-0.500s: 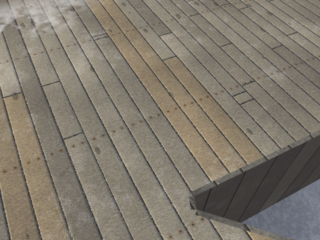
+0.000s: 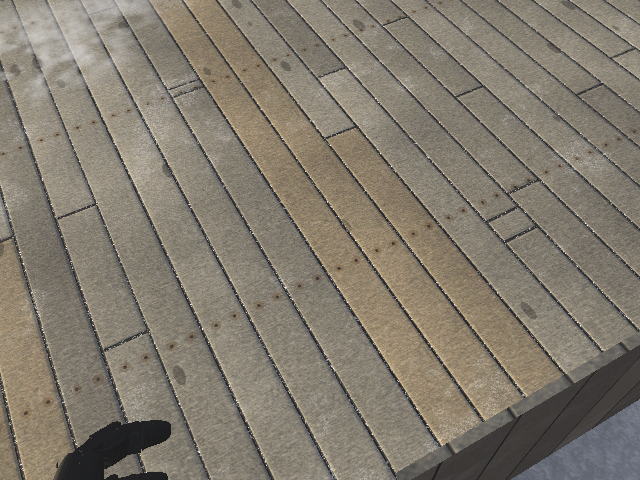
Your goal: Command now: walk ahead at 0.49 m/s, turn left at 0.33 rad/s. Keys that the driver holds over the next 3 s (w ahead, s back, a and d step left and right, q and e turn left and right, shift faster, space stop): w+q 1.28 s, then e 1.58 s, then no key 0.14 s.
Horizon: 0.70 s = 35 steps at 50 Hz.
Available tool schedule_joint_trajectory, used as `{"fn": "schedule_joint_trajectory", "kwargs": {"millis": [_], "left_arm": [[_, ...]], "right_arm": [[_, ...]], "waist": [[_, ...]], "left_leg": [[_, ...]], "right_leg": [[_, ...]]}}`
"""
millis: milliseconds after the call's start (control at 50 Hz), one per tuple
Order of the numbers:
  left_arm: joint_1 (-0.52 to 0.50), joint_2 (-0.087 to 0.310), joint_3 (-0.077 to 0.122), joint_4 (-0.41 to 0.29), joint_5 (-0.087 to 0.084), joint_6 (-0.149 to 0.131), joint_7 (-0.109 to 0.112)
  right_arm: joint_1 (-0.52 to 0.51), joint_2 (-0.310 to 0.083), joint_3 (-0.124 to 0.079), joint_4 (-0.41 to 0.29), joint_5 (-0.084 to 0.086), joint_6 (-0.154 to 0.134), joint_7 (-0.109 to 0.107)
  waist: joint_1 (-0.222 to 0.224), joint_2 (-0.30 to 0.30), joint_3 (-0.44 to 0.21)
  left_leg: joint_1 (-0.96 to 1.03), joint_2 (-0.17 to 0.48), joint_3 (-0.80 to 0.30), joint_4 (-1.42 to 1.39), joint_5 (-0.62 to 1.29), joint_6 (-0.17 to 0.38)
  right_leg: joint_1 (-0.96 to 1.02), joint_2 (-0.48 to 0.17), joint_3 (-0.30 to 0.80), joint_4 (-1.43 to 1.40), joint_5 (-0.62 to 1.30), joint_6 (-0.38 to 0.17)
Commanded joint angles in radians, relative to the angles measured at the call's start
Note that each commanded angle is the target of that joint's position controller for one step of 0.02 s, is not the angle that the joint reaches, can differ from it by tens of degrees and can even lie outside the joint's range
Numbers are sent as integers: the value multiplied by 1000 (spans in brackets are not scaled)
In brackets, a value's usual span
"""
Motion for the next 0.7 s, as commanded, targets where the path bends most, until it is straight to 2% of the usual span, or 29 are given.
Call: {"fn": "schedule_joint_trajectory", "kwargs": {"millis": [20,40,60,80,100,120,180,200,220,260,300,340,360,380,400,440,460,480,500,520,540,560,580,600,620,640,660,680,700], "left_arm": [[451,191,54,81,11,-1,14],[355,148,38,72,10,-7,14],[283,130,30,74,17,-15,8],[233,102,24,81,26,-22,3],[207,88,24,89,31,-27,-1],[191,83,24,94,28,-31,1],[213,92,25,119,24,-47,15],[229,87,22,129,29,-43,24],[257,101,25,134,14,-38,48],[278,98,18,143,25,-31,66],[318,98,13,154,30,-27,77],[325,140,21,157,21,-22,85],[346,143,19,164,25,-19,81],[357,146,21,169,45,-12,65],[363,150,26,163,15,-13,67],[344,162,30,153,6,-4,71],[340,179,33,145,5,-6,72],[317,195,38,137,3,-2,70],[295,199,36,129,5,2,67],[312,219,41,134,21,16,62],[325,252,52,124,15,36,55],[333,247,38,105,-1,43,42],[327,220,35,92,26,44,51],[333,56,-14,8,59,10,37],[257,112,-19,-19,14,-39,18],[212,159,-2,2,-34,-51,7],[225,155,1,17,-27,-57,19],[215,169,9,29,-4,-51,32],[219,182,15,27,10,-41,36]], "right_arm": [[69,-78,-8,-61,51,-35,16],[-39,-115,-18,-101,62,-34,10],[-83,-115,-26,-107,49,-31,3],[-92,-117,-39,-116,42,-23,4],[-73,-91,-40,-117,43,-11,9],[-71,-69,-41,-117,50,0,10],[-163,-64,-49,-184,43,23,8],[-186,-66,-51,-198,37,30,10],[-213,-64,-51,-207,37,38,5],[-265,-80,-57,-232,30,37,6],[-330,-89,-58,-250,13,43,14],[-396,-78,-53,-279,17,37,24],[-439,-81,-53,-297,19,34,31],[-457,-78,-53,-312,22,27,47],[-511,-60,-36,-328,29,13,53],[-518,-55,-26,-336,30,1,62],[-559,-67,-21,-360,20,-1,60],[-566,-69,-17,-377,22,-1,60],[-556,-86,-20,-380,26,-1,60],[-486,-135,-47,-374,22,6,64],[-363,-171,-68,-337,29,3,69],[-253,-210,-89,-331,18,-3,63],[-75,-309,-132,-280,24,6,51],[-107,-414,-140,-305,31,21,49],[-56,-341,-110,-312,24,22,61],[-54,-252,-92,-290,7,15,71],[-122,-217,-82,-298,18,-2,77],[-205,-176,-69,-315,27,-10,73],[-249,-157,-59,-330,19,-11,66]], "waist": [[164,-216,-442],[145,-145,-282],[114,-68,-200],[73,-101,-168],[49,-127,-145],[38,-126,-119],[35,-84,-55],[38,-79,-39],[42,-106,-31],[40,-76,12],[60,-16,-1],[65,-27,19],[77,-15,33],[84,12,59],[101,19,61],[102,-17,72],[113,-22,73],[96,-39,73],[73,-62,48],[42,-111,1],[4,-119,-69],[-58,-100,-144],[-115,-25,-261],[16,286,-375],[-35,138,-493],[-47,49,-383],[0,-52,-250],[39,-43,-194],[66,-20,-166]], "left_leg": [[-668,-14,-142,707,-57,31],[-694,34,-99,719,18,37],[-653,79,-105,683,105,43],[-606,113,-103,629,170,57],[-560,130,-108,612,201,64],[-561,137,-102,596,212,68],[-706,137,-111,617,320,83],[-748,135,-118,596,367,81],[-801,131,-104,607,402,81],[-798,121,-85,483,458,63],[-776,95,-58,392,518,58],[-798,96,-32,303,551,58],[-813,97,-28,272,544,65],[-859,98,-43,208,529,80],[-889,100,-27,205,524,71],[-867,100,-3,108,494,63],[-859,93,26,103,470,57],[-826,84,39,66,421,63],[-741,52,72,29,370,79],[-630,-14,127,-9,298,119],[-496,-66,170,-40,298,150],[-276,-140,199,-82,345,206],[50,5,-57,-135,376,260],[380,238,-634,-216,344,435],[410,306,-792,-364,299,456],[353,280,-670,-355,373,412],[181,226,-528,-338,451,361],[30,181,-426,-345,514,328],[-77,159,-382,-371,563,324]], "right_leg": [[918,-391,708,-296,-314,-202],[740,-365,542,-313,-251,-157],[576,-335,428,-352,-166,-135],[473,-293,328,-388,-130,-121],[412,-275,267,-423,-111,-119],[384,-263,216,-459,-117,-126],[385,-256,88,-506,-29,-122],[396,-247,46,-513,-13,-119],[435,-244,18,-531,13,-112],[402,-215,-55,-540,29,-108],[432,-235,-83,-537,69,-113],[490,-246,-117,-539,72,-104],[537,-269,-118,-537,90,-111],[596,-283,-126,-513,103,-103],[652,-296,-128,-506,128,-98],[702,-287,-169,-482,200,-86],[719,-293,-175,-472,248,-88],[722,-295,-192,-443,330,-80],[710,-280,-227,-393,474,-64],[725,-261,-248,-281,703,-51],[720,-246,-258,-109,859,-37],[633,-234,-271,111,954,-31],[380,-203,-242,407,492,36],[-79,44,-114,764,-471,119],[-166,62,98,836,-537,92],[-220,19,106,872,-477,62],[-218,-41,111,781,-399,50],[-150,-83,110,692,-342,50],[-77,-99,114,653,-306,55]]}}
Next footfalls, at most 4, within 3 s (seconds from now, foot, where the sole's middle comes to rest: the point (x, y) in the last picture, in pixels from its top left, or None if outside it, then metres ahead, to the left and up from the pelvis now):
0.58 left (230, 472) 0.45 0.20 -0.75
1.10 right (223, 301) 0.84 0.22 -0.75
1.56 left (81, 318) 0.82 0.55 -0.75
1.94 right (187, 273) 0.93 0.31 -0.75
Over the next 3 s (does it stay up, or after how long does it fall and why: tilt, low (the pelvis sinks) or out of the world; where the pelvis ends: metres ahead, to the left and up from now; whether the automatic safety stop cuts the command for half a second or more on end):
stays up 0.82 0.35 0.03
